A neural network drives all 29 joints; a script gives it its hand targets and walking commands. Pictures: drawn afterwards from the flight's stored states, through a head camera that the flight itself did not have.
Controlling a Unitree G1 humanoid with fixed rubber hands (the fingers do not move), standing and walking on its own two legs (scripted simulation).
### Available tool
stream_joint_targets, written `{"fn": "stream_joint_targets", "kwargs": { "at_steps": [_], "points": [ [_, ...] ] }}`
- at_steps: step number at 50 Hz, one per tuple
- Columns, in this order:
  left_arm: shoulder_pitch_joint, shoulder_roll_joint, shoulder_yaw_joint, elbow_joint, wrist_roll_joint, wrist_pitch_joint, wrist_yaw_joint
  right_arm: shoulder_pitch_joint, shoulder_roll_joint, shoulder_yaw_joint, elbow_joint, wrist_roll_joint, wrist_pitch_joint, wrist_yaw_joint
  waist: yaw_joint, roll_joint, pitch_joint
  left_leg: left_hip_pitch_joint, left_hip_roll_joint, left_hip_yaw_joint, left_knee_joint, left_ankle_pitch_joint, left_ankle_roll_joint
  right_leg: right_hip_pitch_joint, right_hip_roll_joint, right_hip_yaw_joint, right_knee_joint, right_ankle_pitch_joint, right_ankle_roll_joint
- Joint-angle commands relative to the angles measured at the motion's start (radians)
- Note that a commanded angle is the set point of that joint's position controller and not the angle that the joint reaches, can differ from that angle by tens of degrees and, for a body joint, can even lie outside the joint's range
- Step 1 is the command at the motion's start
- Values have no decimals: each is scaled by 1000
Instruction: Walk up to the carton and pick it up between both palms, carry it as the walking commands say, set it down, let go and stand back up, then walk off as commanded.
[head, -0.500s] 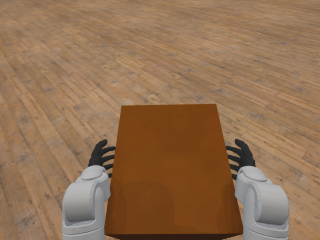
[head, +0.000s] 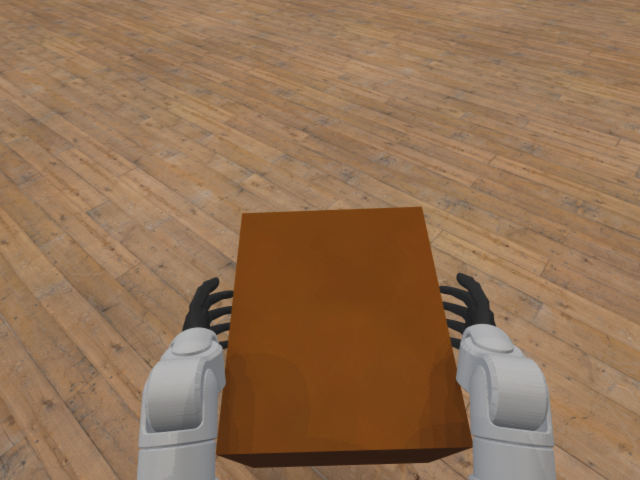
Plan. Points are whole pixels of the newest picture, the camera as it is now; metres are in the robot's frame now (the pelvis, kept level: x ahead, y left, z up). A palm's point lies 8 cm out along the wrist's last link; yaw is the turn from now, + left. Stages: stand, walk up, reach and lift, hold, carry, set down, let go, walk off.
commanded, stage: carry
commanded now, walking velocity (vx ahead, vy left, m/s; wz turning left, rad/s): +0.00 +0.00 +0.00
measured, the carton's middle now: (336, 339) +0.31 -0.01 -0.01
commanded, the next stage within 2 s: none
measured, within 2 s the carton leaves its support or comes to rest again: neither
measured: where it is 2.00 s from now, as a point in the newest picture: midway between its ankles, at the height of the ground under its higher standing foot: outside the picture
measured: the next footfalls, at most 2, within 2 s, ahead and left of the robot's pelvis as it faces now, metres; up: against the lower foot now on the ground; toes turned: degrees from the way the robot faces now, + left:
right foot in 0.04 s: +0.06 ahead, -0.11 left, +0.00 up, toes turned -4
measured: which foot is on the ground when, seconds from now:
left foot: down 0.00-1.00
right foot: up 0.00-0.02, down 0.04-1.00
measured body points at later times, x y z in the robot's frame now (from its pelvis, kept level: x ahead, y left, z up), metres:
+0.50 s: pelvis -0.01 -0.02 +0.00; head -0.02 -0.03 +0.45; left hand +0.27 +0.14 +0.06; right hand +0.28 -0.19 +0.06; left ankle +0.01 +0.11 -0.73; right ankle +0.02 -0.11 -0.73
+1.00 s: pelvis +0.00 -0.03 +0.00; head +0.00 -0.04 +0.45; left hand +0.29 +0.13 +0.05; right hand +0.29 -0.20 +0.05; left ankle +0.01 +0.11 -0.73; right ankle +0.02 -0.11 -0.73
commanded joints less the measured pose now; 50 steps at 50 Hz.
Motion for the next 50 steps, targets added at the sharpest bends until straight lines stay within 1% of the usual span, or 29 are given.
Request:
{"fn": "stream_joint_targets", "kwargs": {
  "at_steps": [1, 2, 3, 4, 5, 6, 7, 8, 9, 11, 13, 16, 20, 28, 37, 50],
  "points": [
    [-467, -911, -669, -198, -375, -30, -228, -452, 908, 638, -173, 399, -36, 255, 41, 131, -256, 86, 164, -117, -89, 522, 43, 264, -17, -20, -309, 92, -17],
    [-440, -782, -542, 25, -278, -41, -225, -413, 784, 514, 52, 311, -49, 256, 31, 137, -292, 152, 160, -129, -49, 562, 23, 300, -49, 16, -362, 147, -13],
    [-412, -590, -367, 353, -138, -105, -242, -362, 610, 328, 396, 163, -115, 266, 16, 65, -313, 110, 137, -130, -3, 510, -6, 381, -124, 74, -300, 461, -16],
    [-424, -721, -487, 154, -215, -165, -263, -419, 742, 474, 156, 247, -166, 283, 17, -32, -305, 74, 98, -101, -34, 335, -32, 369, -161, 105, -248, 559, -47],
    [-501, -922, -651, -179, -370, -147, -251, -505, 926, 638, -189, 394, -146, 269, 21, -65, -291, 64, 88, -83, -49, 155, -32, 332, -168, 132, -279, 467, -68],
    [-489, -902, -622, -82, -344, -116, -243, -474, 902, 607, -98, 366, -117, 263, 23, -55, -288, 72, 84, -66, -54, 113, -22, 307, -168, 152, -307, 375, -79],
    [-447, -856, -593, -5, -307, -103, -243, -433, 862, 585, -25, 336, -104, 262, 22, -40, -276, 68, 79, -67, -56, 101, -18, 291, -164, 158, -326, 316, -82],
    [-427, -826, -587, -6, -298, -102, -240, -419, 833, 583, -24, 330, -102, 259, 24, -34, -262, 67, 75, -64, -60, 97, -18, 273, -158, 155, -336, 244, -78],
    [-425, -776, -543, 68, -269, -116, -246, -420, 786, 537, 58, 294, -114, 261, 24, -40, -255, 68, 80, -68, -67, 102, -19, 262, -154, 147, -342, 197, -72],
    [-457, -802, -565, 9, -291, -133, -252, -452, 817, 561, 3, 315, -129, 265, 24, -48, -228, 62, 85, -73, -81, 88, -21, 243, -148, 141, -355, 128, -67],
    [-470, -804, -567, 3, -295, -135, -252, -461, 820, 562, -3, 317, -131, 264, 25, -48, -213, 58, 82, -70, -86, 71, -20, 226, -148, 146, -369, 62, -68],
    [-472, -789, -559, 20, -289, -141, -254, -456, 807, 547, 20, 306, -137, 264, 25, -41, -207, 59, 83, -70, -94, 71, -20, 216, -145, 143, -371, 22, -66],
    [-479, -784, -557, 21, -288, -148, -255, -453, 804, 536, 30, 301, -144, 265, 26, -26, -210, 62, 91, -77, -109, 87, -17, 224, -135, 131, -353, 39, -66],
    [-481, -774, -552, 27, -288, -160, -254, -444, 789, 516, 43, 294, -159, 265, 29, -8, -228, 65, 107, -86, -120, 119, -15, 261, -120, 118, -311, 134, -75],
    [-477, -761, -542, 35, -282, -174, -254, -441, 776, 509, 50, 289, -172, 265, 30, -11, -238, 73, 109, -81, -109, 141, -16, 280, -121, 116, -291, 208, -81],
    [-477, -745, -528, 57, -271, -192, -259, -443, 763, 502, 74, 278, -187, 268, 30, -21, -236, 77, 105, -67, -95, 130, -24, 291, -128, 123, -291, 250, -83]
  ]
}}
